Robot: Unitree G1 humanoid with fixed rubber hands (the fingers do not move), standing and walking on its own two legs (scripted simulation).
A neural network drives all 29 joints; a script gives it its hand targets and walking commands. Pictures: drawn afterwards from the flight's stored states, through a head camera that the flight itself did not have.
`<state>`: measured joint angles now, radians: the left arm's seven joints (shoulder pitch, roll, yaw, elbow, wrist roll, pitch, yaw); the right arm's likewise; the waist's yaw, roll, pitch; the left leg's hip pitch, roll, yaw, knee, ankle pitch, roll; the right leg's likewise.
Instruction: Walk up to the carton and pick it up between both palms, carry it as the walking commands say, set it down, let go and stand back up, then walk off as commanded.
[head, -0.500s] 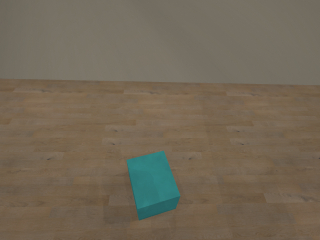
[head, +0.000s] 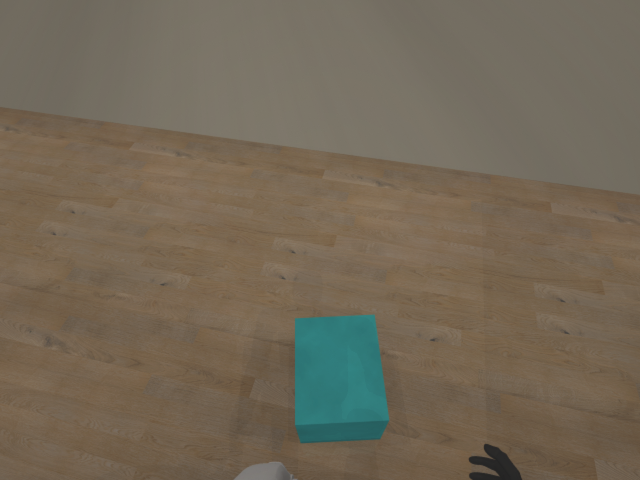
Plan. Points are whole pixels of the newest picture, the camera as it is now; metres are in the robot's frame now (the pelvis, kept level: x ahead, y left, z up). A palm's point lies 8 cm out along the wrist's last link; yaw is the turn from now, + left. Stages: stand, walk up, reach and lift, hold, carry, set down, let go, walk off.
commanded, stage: walk up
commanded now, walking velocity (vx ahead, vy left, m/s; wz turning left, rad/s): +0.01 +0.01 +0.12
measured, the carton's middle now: (337, 379) +0.45 +0.01 -0.66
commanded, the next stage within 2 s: none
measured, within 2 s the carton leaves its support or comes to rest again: neither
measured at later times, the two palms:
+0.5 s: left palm out of the picture +0.04 +0.27 -0.13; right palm out of the picture +0.06 -0.24 -0.15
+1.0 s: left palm out of the picture +0.01 +0.26 -0.14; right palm out of the picture +0.04 -0.19 -0.14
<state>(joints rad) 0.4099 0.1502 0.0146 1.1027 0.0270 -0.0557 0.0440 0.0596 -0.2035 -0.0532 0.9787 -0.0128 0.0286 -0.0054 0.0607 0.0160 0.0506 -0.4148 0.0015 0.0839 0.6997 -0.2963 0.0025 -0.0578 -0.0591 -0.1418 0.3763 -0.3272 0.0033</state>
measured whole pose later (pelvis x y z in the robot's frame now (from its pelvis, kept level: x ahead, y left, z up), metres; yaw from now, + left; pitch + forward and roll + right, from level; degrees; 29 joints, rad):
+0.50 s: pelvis +0.01 +0.02 -0.01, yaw +0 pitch -1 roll +1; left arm 0.24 0.21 0.06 1.02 0.03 0.02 0.06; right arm 0.20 -0.23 -0.06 1.00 -0.01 0.06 -0.01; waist 0.01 0.01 0.06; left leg -0.39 0.02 0.07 0.91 -0.44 -0.03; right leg -0.21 -0.11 -0.10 0.53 -0.29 0.03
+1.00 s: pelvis +0.00 +0.04 +0.00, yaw +0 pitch -2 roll +0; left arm 0.26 0.16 0.02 1.11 0.02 0.00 0.03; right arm 0.21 -0.16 -0.02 1.09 -0.01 0.00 -0.02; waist 0.00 0.01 0.04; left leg -0.13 0.03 0.10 0.38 -0.20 0.00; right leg -0.12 -0.03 -0.06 0.38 -0.22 0.00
